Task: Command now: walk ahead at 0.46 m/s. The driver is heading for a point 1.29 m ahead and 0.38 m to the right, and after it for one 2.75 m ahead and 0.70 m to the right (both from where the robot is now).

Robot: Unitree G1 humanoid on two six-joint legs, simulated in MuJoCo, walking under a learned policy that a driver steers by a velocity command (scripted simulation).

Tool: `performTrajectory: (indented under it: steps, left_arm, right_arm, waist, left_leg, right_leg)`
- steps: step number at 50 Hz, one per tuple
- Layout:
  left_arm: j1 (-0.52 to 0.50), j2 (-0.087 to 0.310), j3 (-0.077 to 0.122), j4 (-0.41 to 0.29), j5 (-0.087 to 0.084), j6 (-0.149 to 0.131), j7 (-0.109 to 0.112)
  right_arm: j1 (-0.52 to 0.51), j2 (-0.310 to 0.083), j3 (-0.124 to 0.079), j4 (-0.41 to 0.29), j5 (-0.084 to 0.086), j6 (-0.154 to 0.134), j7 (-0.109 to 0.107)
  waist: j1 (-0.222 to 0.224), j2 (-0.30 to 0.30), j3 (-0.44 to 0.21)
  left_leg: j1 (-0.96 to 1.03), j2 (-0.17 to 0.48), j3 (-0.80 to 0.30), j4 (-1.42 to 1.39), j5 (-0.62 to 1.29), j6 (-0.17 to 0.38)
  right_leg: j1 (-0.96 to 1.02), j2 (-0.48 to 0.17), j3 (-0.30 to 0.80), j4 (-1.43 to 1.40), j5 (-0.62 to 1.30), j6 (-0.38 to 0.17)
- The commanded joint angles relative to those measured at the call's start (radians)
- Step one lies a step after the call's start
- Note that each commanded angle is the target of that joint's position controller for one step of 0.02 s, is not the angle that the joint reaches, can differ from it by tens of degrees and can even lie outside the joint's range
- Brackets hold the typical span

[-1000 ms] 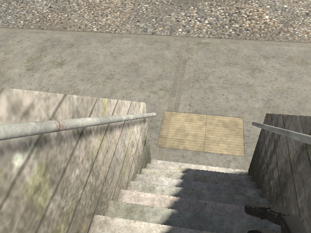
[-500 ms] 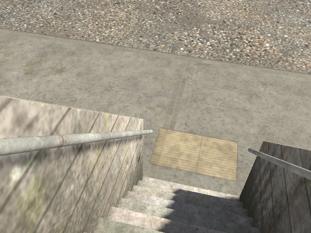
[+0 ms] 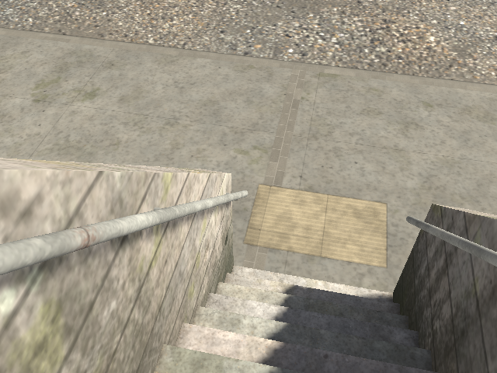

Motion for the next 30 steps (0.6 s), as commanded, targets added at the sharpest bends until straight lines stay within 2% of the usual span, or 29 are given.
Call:
performTrajectory:
  steps: [1, 2, 3, 4, 5, 6, 7, 8, 9, 10, 11, 12, 13, 14, 15, 16, 17, 18, 19, 20, 21, 23, 24, 25, 26, 27, 28, 29, 30]
  left_arm:
    - [0.096, -0.046, -0.018, -0.029, -0.033, 0.004, -0.028]
    - [0.115, -0.055, -0.030, -0.014, -0.042, 0.012, -0.031]
    - [0.108, -0.029, -0.027, -0.010, -0.040, 0.025, -0.031]
    - [0.162, -0.008, -0.025, 0.029, -0.012, 0.032, -0.026]
    - [0.118, 0.032, -0.018, 0.013, 0.002, 0.050, -0.017]
    - [0.141, 0.038, -0.017, 0.021, 0.018, 0.049, -0.026]
    - [0.209, 0.057, -0.001, 0.050, 0.015, 0.039, -0.037]
    - [0.388, 0.072, 0.008, 0.090, 0.026, 0.031, -0.033]
    - [0.338, 0.053, -0.006, 0.066, -0.016, 0.018, -0.040]
    - [0.382, 0.080, -0.028, 0.108, -0.013, -0.022, -0.052]
    - [0.408, 0.125, -0.006, 0.121, -0.011, -0.042, -0.054]
    - [0.383, 0.104, -0.010, 0.140, -0.013, -0.046, -0.053]
    - [0.319, 0.119, -0.004, 0.150, -0.006, -0.060, -0.037]
    - [0.228, 0.050, -0.038, 0.131, -0.002, -0.074, -0.012]
    - [0.124, -0.010, -0.066, 0.120, -0.002, -0.075, -0.009]
    - [0.180, 0.039, -0.054, 0.137, 0.015, -0.090, -0.017]
    - [0.209, 0.055, -0.048, 0.147, 0.001, -0.090, -0.015]
    - [0.220, -0.006, -0.058, 0.174, -0.024, -0.099, -0.002]
    - [0.156, -0.054, -0.070, 0.168, -0.046, -0.111, 0.009]
    - [0.113, -0.043, -0.069, 0.147, -0.047, -0.108, 0.013]
    - [0.095, -0.020, -0.057, 0.142, -0.037, -0.099, 0.013]
    - [0.149, -0.010, -0.050, 0.156, -0.043, -0.109, -0.001]
    - [0.174, 0.002, -0.044, 0.159, -0.042, -0.103, -0.010]
    - [0.205, 0.000, -0.040, 0.168, -0.026, -0.102, -0.012]
    - [0.140, 0.015, -0.032, 0.158, 0.000, -0.101, -0.009]
    - [0.121, -0.007, -0.032, 0.161, 0.014, -0.094, -0.008]
    - [0.134, 0.002, -0.020, 0.167, 0.011, -0.083, -0.017]
    - [0.121, 0.000, -0.004, 0.168, 0.015, -0.059, 0.010]
    - [0.271, -0.072, -0.016, 0.161, -0.006, -0.051, 0.012]
  right_arm:
    - [-0.226, -0.029, 0.011, -0.088, 0.039, -0.034, -0.022]
    - [-0.231, -0.060, 0.002, -0.094, 0.051, -0.037, -0.016]
    - [-0.202, -0.088, -0.008, -0.086, 0.049, -0.032, -0.001]
    - [-0.187, -0.087, -0.006, -0.073, 0.051, -0.029, 0.004]
    - [-0.102, -0.073, -0.004, -0.059, 0.034, -0.005, 0.004]
    - [-0.037, -0.097, -0.012, -0.040, 0.021, 0.018, 0.006]
    - [-0.001, -0.119, -0.026, -0.033, 0.006, 0.041, 0.005]
    - [-0.037, -0.134, -0.038, -0.029, 0.009, 0.057, 0.003]
    - [-0.005, -0.060, -0.031, -0.045, -0.002, 0.072, -0.003]
    - [0.053, 0.041, -0.003, -0.089, 0.011, 0.056, -0.018]
    - [0.091, 0.017, -0.001, -0.077, 0.035, 0.036, -0.022]
    - [0.111, -0.012, -0.010, -0.040, 0.022, 0.032, -0.027]
    - [0.061, -0.016, -0.010, -0.049, -0.024, 0.033, -0.047]
    - [-0.092, -0.005, 0.003, -0.110, -0.052, 0.036, -0.039]
    - [-0.130, 0.003, 0.006, -0.079, -0.034, 0.062, -0.018]
    - [-0.051, 0.006, -0.006, -0.029, -0.028, 0.069, -0.016]
    - [-0.068, -0.012, -0.009, -0.010, -0.028, 0.077, -0.014]
    - [-0.125, -0.023, -0.017, -0.025, -0.030, 0.064, -0.003]
    - [-0.217, -0.015, -0.011, -0.042, -0.024, 0.046, 0.018]
    - [-0.262, 0.014, 0.000, -0.063, -0.032, 0.036, 0.034]
    - [-0.265, 0.028, 0.004, -0.053, -0.028, 0.036, 0.046]
    - [-0.290, 0.004, -0.005, -0.060, 0.008, 0.030, 0.043]
    - [-0.310, 0.003, 0.003, -0.077, 0.009, 0.033, 0.036]
    - [-0.311, -0.006, 0.004, -0.087, 0.017, 0.023, 0.028]
    - [-0.185, -0.036, -0.008, -0.060, 0.021, 0.016, 0.015]
    - [0.018, -0.079, -0.031, -0.012, 0.033, 0.016, -0.001]
    - [0.167, -0.120, -0.055, 0.039, 0.026, 0.021, -0.002]
    - [0.222, -0.149, -0.067, 0.035, 0.021, 0.010, 0.008]
    - [0.204, -0.118, -0.044, 0.028, 0.010, 0.018, 0.035]
  waist:
    - [0.202, 0.024, 0.036]
    - [0.198, 0.058, 0.041]
    - [0.172, 0.096, 0.042]
    - [0.171, 0.143, 0.039]
    - [0.116, 0.107, 0.119]
    - [0.092, 0.109, 0.140]
    - [0.094, 0.081, 0.151]
    - [0.192, 0.029, 0.150]
    - [0.152, -0.178, 0.165]
    - [0.022, -0.181, 0.150]
    - [0.020, -0.151, 0.023]
    - [-0.003, -0.049, 0.042]
    - [-0.022, -0.091, 0.005]
    - [-0.051, 0.008, 0.120]
    - [-0.079, 0.067, 0.178]
    - [-0.088, -0.028, 0.169]
    - [-0.087, -0.043, 0.174]
    - [-0.072, -0.025, 0.235]
    - [-0.076, -0.019, 0.227]
    - [-0.074, -0.002, 0.211]
    - [-0.053, -0.024, 0.198]
    - [-0.004, -0.030, 0.241]
    - [0.029, -0.058, 0.255]
    - [0.056, -0.065, 0.263]
    - [-0.005, -0.125, 0.208]
    - [-0.079, -0.125, 0.107]
    - [-0.126, -0.048, 0.052]
    - [-0.164, -0.001, 0.105]
    - [-0.082, 0.206, 0.089]
  left_leg:
    - [-0.576, 0.097, -0.130, -0.253, -0.039, 0.095]
    - [-0.617, 0.103, -0.103, -0.243, 0.009, 0.088]
    - [-0.565, 0.111, -0.106, -0.191, 0.089, 0.090]
    - [-0.510, 0.107, -0.127, -0.079, 0.140, 0.081]
    - [-0.374, 0.087, -0.107, -0.026, 0.192, 0.089]
    - [-0.272, 0.076, -0.103, 0.114, 0.317, 0.112]
    - [-0.294, 0.070, -0.122, 0.276, 0.483, 0.131]
    - [-0.451, 0.006, -0.095, 0.601, 0.631, 0.141]
    - [-0.495, -0.132, -0.044, 0.958, 0.045, 0.152]
    - [-0.784, -0.128, -0.156, 1.058, 0.001, 0.171]
    - [-0.882, -0.105, -0.216, 0.929, 0.134, 0.186]
    - [-0.877, -0.099, -0.259, 0.837, 0.297, 0.159]
    - [-0.869, -0.052, -0.294, 0.749, 0.341, 0.097]
    - [-0.759, -0.045, -0.277, 0.389, 0.542, -0.006]
    - [-0.604, -0.057, -0.214, 0.291, 0.653, -0.052]
    - [-0.467, -0.034, -0.227, 0.257, 0.768, -0.043]
    - [-0.434, -0.028, -0.200, 0.239, 0.773, -0.037]
    - [-0.475, -0.003, -0.237, 0.012, 0.979, -0.025]
    - [-0.364, 0.014, -0.146, -0.203, 1.266, -0.041]
    - [-0.123, 0.027, -0.061, -0.289, 1.420, -0.035]
    - [-0.012, 0.028, -0.044, -0.346, 1.425, -0.034]
    - [0.064, 0.019, -0.016, -0.415, 1.427, -0.040]
    - [0.071, 0.016, -0.017, -0.445, 1.307, -0.046]
    - [0.044, 0.024, -0.022, -0.509, 1.249, -0.046]
    - [0.126, 0.083, -0.093, -0.555, 1.239, -0.034]
    - [0.228, 0.103, -0.069, -0.617, 1.246, -0.020]
    - [0.417, 0.082, -0.018, -0.671, 1.170, -0.016]
    - [0.466, 0.193, -0.208, -0.957, 1.099, 0.046]
    - [0.703, 0.270, -0.125, -0.672, 1.519, 0.016]
  right_leg:
    - [0.504, 0.037, -0.161, -0.170, 0.754, 0.058]
    - [0.618, 0.033, -0.199, -0.201, 0.750, 0.076]
    - [0.644, 0.028, -0.221, -0.206, 0.703, 0.088]
    - [0.664, 0.009, -0.214, -0.171, 0.696, 0.062]
    - [0.523, 0.002, -0.238, -0.361, 0.496, 0.051]
    - [0.522, -0.032, -0.228, -0.509, 0.441, 0.027]
    - [0.620, -0.068, -0.197, -0.613, 0.373, -0.004]
    - [0.823, -0.127, -0.144, -0.767, 0.380, -0.061]
    - [0.768, -0.280, 0.054, -0.964, 0.589, -0.111]
    - [0.865, -0.336, 0.031, -0.435, 1.172, -0.040]
    - [0.964, -0.368, 0.035, -0.380, 0.876, -0.034]
    - [0.838, -0.355, 0.060, -0.419, 0.675, -0.036]
    - [0.738, -0.433, 0.216, -0.440, 0.469, -0.117]
    - [0.426, -0.424, 0.202, -0.560, 0.348, -0.118]
    - [0.236, -0.347, 0.156, -0.587, 0.264, -0.116]
    - [0.168, -0.385, 0.195, -0.542, 0.427, -0.121]
    - [0.175, -0.351, 0.181, -0.512, 0.433, -0.104]
    - [0.173, -0.241, 0.105, -0.442, 0.176, -0.088]
    - [0.105, -0.185, 0.068, -0.421, -0.109, -0.089]
    - [-0.061, -0.166, 0.071, -0.452, -0.211, -0.100]
    - [-0.081, -0.157, 0.071, -0.434, -0.238, -0.119]
    - [-0.068, -0.146, 0.059, -0.319, -0.278, -0.155]
    - [-0.015, -0.151, 0.064, -0.260, -0.183, -0.163]
    - [0.075, -0.149, 0.072, -0.191, -0.100, -0.162]
    - [0.120, -0.157, 0.118, -0.037, -0.044, -0.179]
    - [0.198, -0.146, 0.106, 0.143, 0.150, -0.176]
    - [0.165, -0.128, 0.067, 0.345, 0.330, -0.170]
    - [0.107, -0.031, 0.045, 0.678, 0.200, -0.130]
    - [-0.188, 0.113, -0.065, 0.874, -0.660, -0.104]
